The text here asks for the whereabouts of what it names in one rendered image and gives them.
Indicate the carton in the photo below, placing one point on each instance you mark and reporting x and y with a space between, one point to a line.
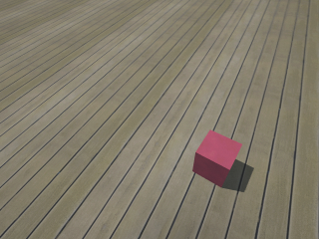
215 156

